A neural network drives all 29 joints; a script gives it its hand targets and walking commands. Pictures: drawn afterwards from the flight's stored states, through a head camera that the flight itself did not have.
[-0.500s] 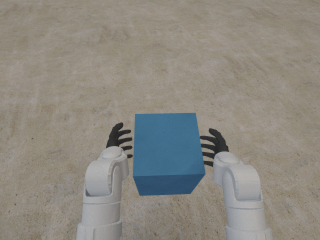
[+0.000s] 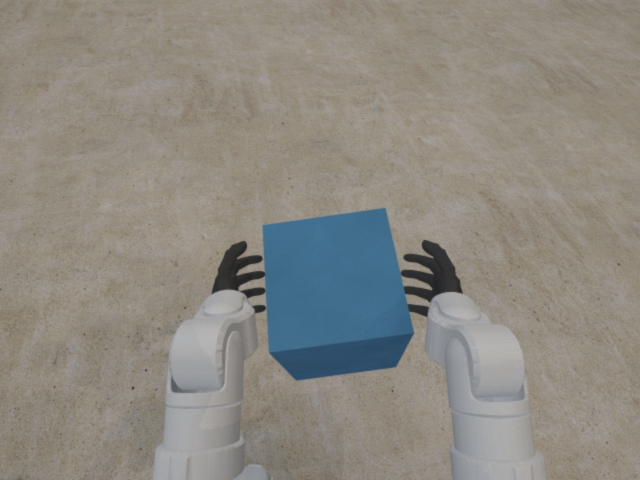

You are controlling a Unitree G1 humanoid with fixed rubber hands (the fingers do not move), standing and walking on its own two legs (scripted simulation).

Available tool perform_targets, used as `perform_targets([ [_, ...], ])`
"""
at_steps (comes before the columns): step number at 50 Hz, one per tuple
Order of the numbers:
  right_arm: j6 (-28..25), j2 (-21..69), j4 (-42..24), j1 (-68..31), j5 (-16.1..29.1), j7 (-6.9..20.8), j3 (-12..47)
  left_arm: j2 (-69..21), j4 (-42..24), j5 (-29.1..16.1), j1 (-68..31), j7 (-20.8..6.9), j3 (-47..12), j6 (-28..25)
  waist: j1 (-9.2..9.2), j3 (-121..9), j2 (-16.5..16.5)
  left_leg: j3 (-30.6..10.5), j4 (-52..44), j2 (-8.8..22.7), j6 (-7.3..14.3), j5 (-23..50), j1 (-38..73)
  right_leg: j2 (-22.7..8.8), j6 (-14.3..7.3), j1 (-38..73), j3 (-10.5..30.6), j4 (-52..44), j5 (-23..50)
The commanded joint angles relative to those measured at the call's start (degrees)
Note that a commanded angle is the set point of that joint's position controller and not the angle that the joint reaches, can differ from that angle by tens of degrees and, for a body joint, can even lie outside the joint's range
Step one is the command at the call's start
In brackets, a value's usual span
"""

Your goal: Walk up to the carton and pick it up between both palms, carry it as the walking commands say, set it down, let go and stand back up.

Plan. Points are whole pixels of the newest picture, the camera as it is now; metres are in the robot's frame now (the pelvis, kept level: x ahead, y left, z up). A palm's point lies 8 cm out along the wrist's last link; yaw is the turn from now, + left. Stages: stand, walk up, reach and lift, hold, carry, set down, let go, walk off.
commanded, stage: carry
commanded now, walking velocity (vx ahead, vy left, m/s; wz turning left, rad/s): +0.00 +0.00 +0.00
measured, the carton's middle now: (336, 303) +0.35 -0.01 -0.01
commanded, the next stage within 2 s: none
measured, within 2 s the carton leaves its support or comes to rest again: neither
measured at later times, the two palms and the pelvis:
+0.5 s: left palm (288, 90) +0.80 +0.08 +0.05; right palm (411, 89) +0.79 -0.16 +0.08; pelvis +0.48 -0.03 +0.01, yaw -2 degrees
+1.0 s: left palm out of the picture +1.04 +0.04 +0.16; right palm (424, 5) +1.04 -0.21 +0.15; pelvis +0.74 -0.09 +0.02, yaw +0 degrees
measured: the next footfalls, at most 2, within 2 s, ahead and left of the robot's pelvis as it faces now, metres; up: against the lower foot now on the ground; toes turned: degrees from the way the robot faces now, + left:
left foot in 0.02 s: +0.11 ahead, +0.12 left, +0.00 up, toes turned -2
right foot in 0.32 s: +0.60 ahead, -0.04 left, +0.01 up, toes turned -3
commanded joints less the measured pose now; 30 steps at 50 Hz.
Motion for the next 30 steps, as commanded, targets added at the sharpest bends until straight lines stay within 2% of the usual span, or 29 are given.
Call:
perform_targets([
  [1, -2.5, 53.6, -4.1, -20.7, 13.9, 11.0, 20.5, -55.1, -8.5, -15.9, -23.6, -11.6, -29.9, -1.3, -1.07, -32.1, 25.0, -23.4, -18.3, 21.5, 13.2, 112.2, 69.3, 0.3, 4.5, -37.5, 4.6, 43.0, -5.9],
  [2, -2.2, 54.1, -4.8, -21.5, 13.6, 10.3, 20.7, -55.8, -8.0, -15.9, -23.8, -11.5, -29.0, -1.1, -2.81, -27.2, 25.5, -24.4, -17.9, 21.7, 14.5, 120.5, 75.4, 1.5, 4.2, -49.6, 4.6, 51.6, -10.2],
  [3, -2.0, 54.5, -5.5, -21.8, 13.4, 9.9, 22.5, -56.8, -3.6, -15.5, -19.9, -11.9, -27.1, -0.8, -4.76, -24.5, 22.2, -26.3, -16.4, 21.8, 14.7, 122.9, 85.2, 2.2, 4.4, -65.5, 4.3, 58.0, -18.0],
  [4, -2.3, 55.5, -8.2, -22.4, 14.0, 9.1, 24.8, -58.3, -1.3, -15.5, -15.7, -12.3, -26.1, -1.1, -5.29, -20.1, 15.9, -24.1, -15.2, 21.1, 11.0, 123.9, 89.3, 1.1, 2.7, -75.7, 4.0, 59.1, -24.6],
  [5, -3.1, 54.2, -14.2, -25.9, 15.7, 8.8, 26.4, -59.4, -0.6, -15.7, -13.3, -12.5, -25.3, -2.0, -4.88, -18.8, 12.7, -19.9, -15.8, 18.2, 7.1, 122.5, 91.0, 0.0, 1.5, -78.8, 2.3, 54.4, -24.3],
  [6, -3.6, 53.2, -16.9, -25.9, 16.1, 8.7, 27.3, -59.8, -0.9, -16.5, -11.8, -12.6, -24.5, -2.8, -5.11, -17.7, 6.1, -15.0, -18.2, 14.9, 3.7, 118.9, 86.9, 0.1, 0.9, -76.3, -2.7, 48.2, -22.7],
  [7, -4.1, 53.1, -20.6, -28.0, 16.8, 8.7, 28.7, -59.7, -2.0, -17.1, -10.9, -12.9, -23.8, -3.5, -5.55, -17.0, -1.2, -11.5, -21.4, 12.4, 2.2, 107.3, 81.0, 0.9, 1.5, -71.5, -3.9, 34.1, -20.2],
  [8, -4.1, 52.6, -23.1, -30.9, 17.5, 8.6, 28.6, -59.5, -5.1, -17.9, -12.3, -12.9, -23.6, -4.2, -5.43, -18.0, -3.2, -8.5, -22.1, 11.0, 1.1, 100.6, 75.5, 1.6, 2.7, -62.9, -4.9, 19.8, -12.5],
  [9, -3.8, 51.8, -23.7, -33.2, 17.0, 8.4, 28.1, -57.6, -5.8, -17.6, -12.1, -12.8, -22.6, -4.1, -2.16, -21.8, -6.5, -1.1, -20.2, 6.8, -0.8, 95.4, 53.4, 3.8, 3.7, -31.6, -8.6, -4.4, 9.6],
  [10, -3.7, 52.6, -22.9, -30.3, 17.7, 8.7, 28.6, -57.7, -8.2, -16.7, -15.7, -12.6, -22.0, -4.4, -0.55, -27.8, -7.6, 3.9, -12.5, 4.1, -2.8, 80.7, 29.6, 6.0, 3.0, 4.5, -7.4, -19.8, 41.4],
  [11, -3.4, 53.5, -21.9, -31.2, 17.8, 8.7, 28.5, -58.0, -8.6, -15.9, -15.3, -12.0, -21.4, -4.1, 1.61, -31.2, -5.1, 4.8, -2.7, 3.1, -3.4, 58.8, 17.5, 0.4, 1.1, 23.4, -0.7, -20.7, 61.5],
  [12, -3.4, 54.7, -22.3, -34.1, 18.5, 9.1, 30.5, -58.5, -6.7, -14.9, -12.7, -12.0, -20.7, -4.0, 2.33, -31.8, -6.7, 6.2, 5.5, -2.0, -3.9, 13.0, 8.8, -10.0, -3.4, 33.0, 8.9, -17.2, 80.9],
  [13, -2.4, 53.1, -20.5, -31.3, 18.3, 9.7, 30.1, -56.6, -6.8, -13.9, -11.2, -11.5, -21.1, -3.2, 1.80, -38.2, -8.7, 4.0, 19.8, -6.5, -4.1, -1.7, 8.6, -18.9, -8.7, 36.8, 18.7, -9.8, 108.2],
  [14, -2.1, 53.7, -17.1, -29.7, 18.9, 10.6, 29.4, -54.4, -13.0, -14.2, -18.0, -11.0, -22.4, -4.1, 1.41, -38.1, -3.5, 1.2, 25.2, -6.9, -5.1, -1.6, 9.8, -22.2, -13.4, 30.7, 24.5, -10.5, 109.8],
  [15, -2.0, 55.7, -14.8, -29.2, 19.3, 10.9, 28.8, -55.5, -15.6, -15.4, -22.1, -11.2, -24.7, -4.3, 1.58, -35.1, 5.0, 0.8, 24.0, -7.7, -4.0, -0.7, 8.3, -21.6, -13.0, 26.6, 25.7, -10.1, 102.9],
  [16, -1.3, 58.0, -10.5, -25.4, 19.3, 10.9, 28.6, -54.6, -12.9, -13.8, -19.9, -11.3, -24.6, -3.9, 1.66, -31.0, 9.8, 2.1, 21.4, -8.3, -3.2, -1.8, 13.9, -21.3, -11.0, 18.2, 28.5, -12.0, 99.9],
  [17, -0.6, 59.8, -5.5, -20.5, 17.7, 11.4, 26.5, -53.8, -12.8, -13.2, -22.2, -11.4, -26.5, -2.8, 1.47, -25.5, 12.7, 1.4, 11.7, -6.3, -2.9, -2.3, 11.7, -21.5, -8.4, 14.9, 28.1, -15.9, 86.8],
  [18, -0.9, 58.6, -3.0, -15.9, 14.6, 11.0, 23.2, -55.0, -15.5, -16.1, -27.9, -11.6, -29.5, -2.6, 0.55, -29.9, 6.3, -2.0, 5.7, -2.1, -2.9, -3.7, 5.7, -23.2, -10.4, 25.8, 27.9, -11.2, 85.8],
  [19, -0.6, 58.2, -1.1, -13.8, 13.5, 10.8, 22.2, -55.8, -13.4, -16.4, -26.1, -11.4, -30.4, -2.3, 0.87, -33.2, 7.2, -0.9, -1.1, 0.5, -3.5, -3.9, 4.4, -23.1, -11.2, 29.6, 26.5, -10.7, 88.5],
  [20, -0.7, 59.6, 0.5, -12.3, 12.6, 10.7, 21.6, -56.5, -12.5, -17.3, -25.3, -12.2, -31.2, -2.2, 1.24, -35.4, 6.8, 0.8, -5.7, -0.3, -4.3, -2.5, 4.4, -22.1, -10.8, 32.8, 26.2, -10.5, 96.4],
  [21, -0.7, 61.9, 0.7, -12.2, 13.1, 11.0, 21.2, -57.9, -15.2, -18.2, -27.1, -12.5, -32.1, -2.4, 1.31, -38.2, 7.1, 0.3, -11.1, 0.2, -4.5, 1.9, 6.7, -22.0, -11.4, 32.3, 26.6, -9.9, 98.9],
  [23, -1.6, 63.8, -1.5, -15.7, 15.6, 12.5, 23.1, -59.1, -16.9, -17.0, -26.8, -12.8, -32.2, -3.3, 1.61, -39.0, 10.8, 1.9, -23.5, 0.0, -4.4, 6.6, 11.0, -20.4, -9.7, 29.6, 22.2, -9.0, 94.1],
  [24, -2.3, 64.6, -2.8, -18.1, 16.4, 13.1, 24.1, -60.2, -16.1, -16.6, -27.2, -13.1, -32.4, -3.6, 0.72, -37.9, 10.9, 2.5, -32.5, 0.9, -4.0, 13.4, 18.5, -18.3, -7.3, 23.4, 17.9, -7.5, 89.9],
  [25, -2.8, 65.5, -4.5, -20.7, 17.3, 13.7, 24.8, -61.0, -15.4, -16.7, -26.8, -13.3, -32.2, -3.7, -0.03, -38.4, 14.2, -1.0, -33.7, 4.0, -2.6, 30.2, 29.5, -15.0, -4.0, 13.0, 14.6, -7.3, 76.4],
  [26, -3.8, 65.6, -6.2, -23.3, 17.0, 13.7, 24.6, -62.4, -15.9, -17.6, -28.9, -13.8, -33.0, -4.0, -0.12, -39.0, 16.3, -5.9, -25.9, 9.4, -0.4, 57.7, 38.5, -11.3, -1.4, 2.7, 12.4, -5.6, 59.7],
  [27, -4.0, 64.6, -7.6, -24.4, 16.9, 13.8, 25.0, -62.5, -16.8, -17.8, -30.5, -14.0, -33.2, -4.0, -0.01, -38.4, 21.9, -8.5, -19.8, 13.8, 2.4, 82.4, 45.0, -8.8, 0.1, -5.4, 10.6, -4.1, 45.2],
  [28, -4.7, 64.8, -10.0, -26.1, 17.1, 13.5, 25.4, -63.5, -17.4, -18.5, -31.5, -14.2, -33.6, -4.2, -0.33, -40.3, 22.1, -8.8, -17.4, 15.8, 3.6, 97.8, 51.0, -6.8, 1.5, -9.1, 9.0, -2.3, 37.9],
  [29, -4.8, 65.1, -11.5, -27.7, 17.4, 13.2, 26.2, -63.8, -17.1, -18.2, -31.7, -14.3, -33.7, -4.2, -0.32, -40.0, 22.7, -8.5, -14.9, 16.1, 4.1, 104.7, 54.9, -4.9, 1.9, -13.6, 7.1, -2.2, 30.4],
  [30, -4.9, 65.2, -16.1, -30.7, 18.6, 12.8, 27.7, -64.4, -19.2, -19.2, -31.1, -14.3, -33.6, -4.5, 0.28, -38.9, 19.6, -5.9, -13.0, 14.2, 3.5, 101.5, 54.4, -3.8, 1.7, -13.3, 5.1, -8.7, 27.0],
])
